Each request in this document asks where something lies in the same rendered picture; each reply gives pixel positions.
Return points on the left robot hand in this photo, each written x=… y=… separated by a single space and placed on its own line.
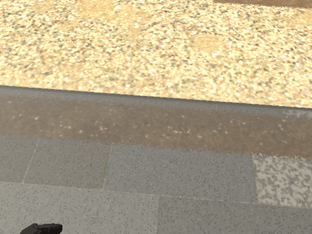
x=46 y=228

